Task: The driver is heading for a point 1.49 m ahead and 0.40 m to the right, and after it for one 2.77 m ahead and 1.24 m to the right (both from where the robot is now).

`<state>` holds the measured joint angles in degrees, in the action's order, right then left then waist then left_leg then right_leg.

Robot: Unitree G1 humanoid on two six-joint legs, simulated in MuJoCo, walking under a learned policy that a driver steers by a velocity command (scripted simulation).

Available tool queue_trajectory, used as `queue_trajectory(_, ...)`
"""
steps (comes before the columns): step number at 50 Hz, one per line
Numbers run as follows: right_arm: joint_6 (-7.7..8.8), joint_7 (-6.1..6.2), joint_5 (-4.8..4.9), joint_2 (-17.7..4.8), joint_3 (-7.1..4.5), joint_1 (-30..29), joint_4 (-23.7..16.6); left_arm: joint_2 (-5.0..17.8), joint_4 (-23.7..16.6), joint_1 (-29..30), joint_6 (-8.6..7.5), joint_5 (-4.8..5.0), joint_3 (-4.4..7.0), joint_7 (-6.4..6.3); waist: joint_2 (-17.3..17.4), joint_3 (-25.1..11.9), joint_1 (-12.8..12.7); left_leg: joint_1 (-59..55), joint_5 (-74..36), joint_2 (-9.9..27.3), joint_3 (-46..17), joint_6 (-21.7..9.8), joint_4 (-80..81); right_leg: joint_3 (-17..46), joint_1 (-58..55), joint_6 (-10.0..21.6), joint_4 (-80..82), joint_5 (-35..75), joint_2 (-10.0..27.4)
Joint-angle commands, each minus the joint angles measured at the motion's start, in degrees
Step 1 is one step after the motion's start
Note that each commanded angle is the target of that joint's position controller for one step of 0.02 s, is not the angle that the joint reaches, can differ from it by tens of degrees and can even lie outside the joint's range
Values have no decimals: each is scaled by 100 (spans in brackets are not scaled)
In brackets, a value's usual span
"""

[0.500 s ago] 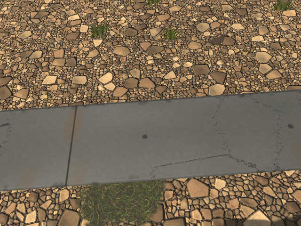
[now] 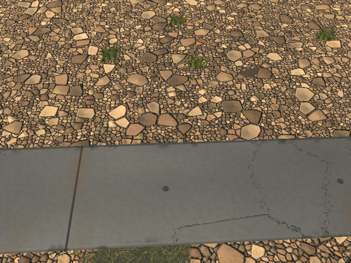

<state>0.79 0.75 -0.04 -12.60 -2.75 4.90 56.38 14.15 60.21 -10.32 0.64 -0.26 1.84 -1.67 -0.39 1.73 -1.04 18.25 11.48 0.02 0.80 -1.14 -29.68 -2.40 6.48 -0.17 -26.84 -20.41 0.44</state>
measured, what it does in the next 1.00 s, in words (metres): walks ahead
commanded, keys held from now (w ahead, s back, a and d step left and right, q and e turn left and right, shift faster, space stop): no key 0.28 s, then w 0.42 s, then w+e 0.30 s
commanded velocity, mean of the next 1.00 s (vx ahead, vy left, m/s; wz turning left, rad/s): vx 0.25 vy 0.00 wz -0.08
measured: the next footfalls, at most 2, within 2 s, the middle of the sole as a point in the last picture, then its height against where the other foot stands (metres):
right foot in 1.06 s outside the picture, level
left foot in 1.54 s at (190, 196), level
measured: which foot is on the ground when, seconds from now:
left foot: down 0.00-1.00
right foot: down 0.00-0.56, up 0.58-1.00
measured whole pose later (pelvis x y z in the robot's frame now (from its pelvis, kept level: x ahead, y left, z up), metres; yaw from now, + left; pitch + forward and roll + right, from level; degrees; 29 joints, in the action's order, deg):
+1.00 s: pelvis +0.22 +0.01 -0.01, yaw -7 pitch +1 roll +1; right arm 4.7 1.2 -0.2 -12.9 -2.4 22.8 62.4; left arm 12.7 51.5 -0.6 -3.4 1.6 2.9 2.7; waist -1.1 1.3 3.8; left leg -10.4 21.3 -1.3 9.8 -0.2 -9.6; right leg -2.5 37.0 4.6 -36.2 -0.3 3.7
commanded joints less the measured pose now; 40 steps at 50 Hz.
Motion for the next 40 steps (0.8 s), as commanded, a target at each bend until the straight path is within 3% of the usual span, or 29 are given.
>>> queue_trajectory(1, 16, 36, 11, -727, -143, -77, -140, 538, -28, -288, -7, 3, 101, -27, 124, -590, 0, -1103, -2398, 493, -505, -456, 159, 167, 429, 71, 301, 1411, 219)
queue_trajectory(14, -122, 90, 5, -645, -128, -245, 156, 423, 260, -535, -51, -23, 40, -78, 91, -142, 34, -947, -1053, 308, -402, -320, 410, 120, 729, 55, 500, 599, 239)
queue_trajectory(15, -134, 93, 6, -603, -119, -154, 229, 369, 325, -675, -52, -17, 29, -80, 103, -221, 23, -967, -311, 249, -360, -310, 459, 82, 717, 81, 556, 42, 208)
queue_trajectory(18, -126, 106, 55, -722, -176, -130, 252, 530, 232, -687, -73, 51, 85, -120, -68, 270, 31, -278, 2270, 16, -204, -321, 341, 317, 1087, 409, 627, -1721, 313)
queue_trajectory(20, 11, 68, 73, -625, -167, -326, 159, 608, 236, -1015, -182, 92, 121, -123, -212, 570, -114, 294, 2311, -57, -116, -286, 22, 871, 984, 686, 922, -2248, 668)
queue_trajectory(21, 106, 26, 94, -521, -153, -456, 96, 746, 289, -1258, -248, 122, 170, -113, -513, 654, -199, 652, 1855, -142, 95, -207, -454, 1442, 709, 907, 1258, -2466, 1067)
queue_trajectory(22, 193, -28, 132, -431, -139, -579, 30, 925, 303, -1279, -310, 155, 238, -107, -914, 817, -197, 1011, 1178, -158, 332, -171, -1076, 2110, 495, 1160, 1647, -2500, 1607)
queue_trajectory(23, 266, -71, 142, -434, -139, -570, -5, 955, 277, -1173, -370, 150, 263, -98, -997, 962, -139, 1220, 1019, 55, 193, -232, -1399, 2426, 464, 1306, 1701, -2174, 1935)
queue_trajectory(25, 376, -132, 187, -436, -148, -325, 34, 766, 184, -990, -458, 171, 237, -43, -823, 943, 64, 1099, 1193, 163, 203, -350, -1009, 2056, 282, 1168, 1382, -1118, 1822)
queue_trajectory(27, 405, -145, 219, -504, -235, 539, 358, 754, 52, -699, -457, 184, 233, 27, -680, 631, 486, -639, 803, -145, 463, -395, -19, 1237, 941, 817, 741, -67, 1248)
queue_trajectory(28, 399, -137, 191, -807, -367, 1228, 563, 732, -61, -495, -487, 166, 219, 43, -310, 293, 777, -1652, 492, 21, -9, -508, 213, 742, 1433, 599, -269, 1170, 864)
queue_trajectory(29, 407, -133, 175, -1398, -531, 1982, 722, 361, -277, -480, -548, 138, 128, 37, 1211, -117, 916, -2745, 947, 1122, -2105, -1137, 1066, -174, 2642, 122, -2317, 1080, 27)
queue_trajectory(30, 464, -214, 118, -1274, -427, 2486, 822, 259, -429, -360, -632, 151, 100, 21, 1634, -556, 1004, -3207, 1134, 2099, -4161, -1717, 1929, 342, 3436, 57, -3879, -1136, -296)
queue_trajectory(31, 543, -209, 71, -919, -266, 1954, 710, 438, -473, -251, -683, 301, 174, 68, 917, -168, 668, -2861, 1296, 2235, -3888, -1615, 1831, 796, 3924, 244, -4649, -993, 90)
queue_trajectory(32, 583, -221, 64, -701, -179, 1491, 536, 434, -452, -241, -710, 352, 180, 117, 616, 67, 480, -2464, 1157, 1990, -3134, -1396, 1846, 781, 3962, 406, -4748, -443, 356)
queue_trajectory(33, 596, -236, 53, -621, -121, 1238, 441, 419, -426, -227, -724, 318, 210, 121, 378, 216, 349, -2158, 905, 1768, -2508, -1219, 1947, 700, 3937, 487, -4491, 94, 565)
queue_trajectory(35, 555, -222, 3, -463, -27, 1191, 408, 465, -399, -255, -663, 227, 298, 124, 436, 272, 199, -1697, 20, 1352, -1551, -947, 2097, 567, 3455, 456, -3859, 672, 773)
queue_trajectory(37, 521, -132, -41, -563, -22, 1452, 469, 316, -396, -206, -559, 219, 305, 158, 466, 260, 193, -1665, -668, 1247, -993, -910, 2198, 412, 3423, 318, -3504, 964, 769)
queue_trajectory(40, 502, -4, -95, -761, -47, 1635, 497, 150, -670, 429, -484, 194, 259, 184, 327, 428, 288, -1586, -1051, 1287, -537, -911, 2360, 440, 3711, 168, -2630, 1511, 720)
